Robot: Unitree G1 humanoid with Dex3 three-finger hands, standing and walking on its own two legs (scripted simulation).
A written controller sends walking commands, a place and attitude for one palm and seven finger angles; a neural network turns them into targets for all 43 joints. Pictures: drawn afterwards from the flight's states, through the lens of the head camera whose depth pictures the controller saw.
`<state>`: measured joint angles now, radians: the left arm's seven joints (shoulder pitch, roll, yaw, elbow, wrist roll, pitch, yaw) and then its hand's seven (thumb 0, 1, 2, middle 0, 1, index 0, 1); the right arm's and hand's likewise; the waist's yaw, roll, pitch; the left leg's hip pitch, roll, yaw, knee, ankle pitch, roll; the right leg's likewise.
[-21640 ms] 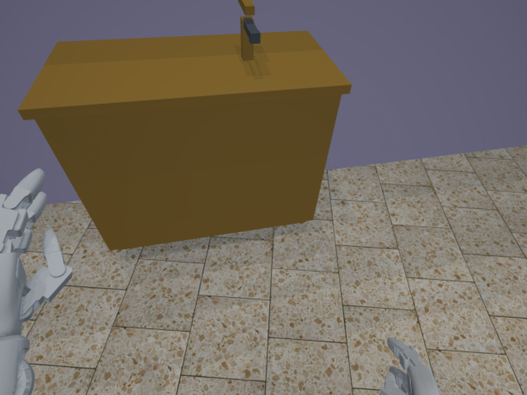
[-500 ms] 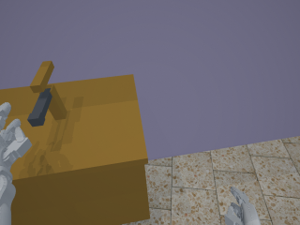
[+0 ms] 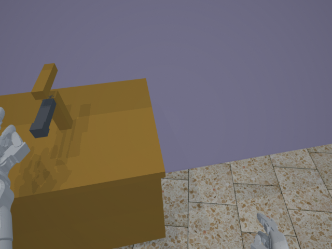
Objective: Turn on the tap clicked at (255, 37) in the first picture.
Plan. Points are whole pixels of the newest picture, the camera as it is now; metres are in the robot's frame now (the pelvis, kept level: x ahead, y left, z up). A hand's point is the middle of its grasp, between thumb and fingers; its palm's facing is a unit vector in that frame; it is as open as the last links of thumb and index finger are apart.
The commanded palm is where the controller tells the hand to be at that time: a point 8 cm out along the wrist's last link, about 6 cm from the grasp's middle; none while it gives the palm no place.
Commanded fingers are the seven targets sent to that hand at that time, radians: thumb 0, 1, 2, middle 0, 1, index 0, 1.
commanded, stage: reach beside the lever's end, fingers flat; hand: left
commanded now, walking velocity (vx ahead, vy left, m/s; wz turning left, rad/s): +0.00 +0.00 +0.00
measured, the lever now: (39, 129) +0.33 +0.34 +0.13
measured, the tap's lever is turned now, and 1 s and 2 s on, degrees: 0 0 17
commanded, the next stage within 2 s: push the lever round in 0.76 s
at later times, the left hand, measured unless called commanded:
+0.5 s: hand (25, 137) +0.30 +0.36 +0.13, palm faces +0.53 -0.84 -0.10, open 7.8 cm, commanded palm +0.25 +0.39 +0.13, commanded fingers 0.00 0.90 0.90 -0.15 -0.15 -0.15 -0.15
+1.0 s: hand (19, 145) +0.28 +0.36 +0.14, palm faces +0.54 -0.83 -0.09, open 7.8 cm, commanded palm +0.24 +0.39 +0.13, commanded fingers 0.00 0.90 0.90 -0.15 -0.15 -0.15 -0.15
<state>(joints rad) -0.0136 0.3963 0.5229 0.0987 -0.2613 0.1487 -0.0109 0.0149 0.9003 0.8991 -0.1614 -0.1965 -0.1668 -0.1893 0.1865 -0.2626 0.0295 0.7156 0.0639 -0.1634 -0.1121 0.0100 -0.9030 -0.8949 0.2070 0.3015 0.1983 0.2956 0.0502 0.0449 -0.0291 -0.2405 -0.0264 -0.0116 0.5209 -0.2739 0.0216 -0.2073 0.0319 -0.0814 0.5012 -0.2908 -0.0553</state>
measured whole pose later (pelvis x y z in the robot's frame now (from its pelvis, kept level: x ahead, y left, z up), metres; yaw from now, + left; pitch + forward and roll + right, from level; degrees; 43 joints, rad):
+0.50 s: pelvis +0.00 +0.00 +0.00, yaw -1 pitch +3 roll -1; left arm -0.14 0.47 0.58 0.37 -0.23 0.02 -0.07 0.02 0.90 0.90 -0.15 -0.16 -0.15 -0.15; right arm 0.26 -0.28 0.01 0.71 0.06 -0.15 -0.10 0.01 -0.90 -0.89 0.21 0.30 0.20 0.30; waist 0.02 0.04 -0.05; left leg -0.32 -0.02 0.00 0.56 -0.29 0.03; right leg -0.28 0.04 -0.07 0.53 -0.30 -0.05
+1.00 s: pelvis +0.00 +0.00 +0.00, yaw +0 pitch +2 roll -1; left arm -0.07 0.44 0.57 0.27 -0.25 0.05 -0.08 0.01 0.90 0.90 -0.15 -0.16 -0.15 -0.15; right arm 0.21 -0.27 0.02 0.69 0.06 -0.15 -0.10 0.01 -0.90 -0.89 0.21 0.30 0.20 0.30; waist 0.04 0.04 -0.06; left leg -0.30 -0.03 -0.01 0.56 -0.29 0.03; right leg -0.26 0.03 -0.08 0.53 -0.30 -0.05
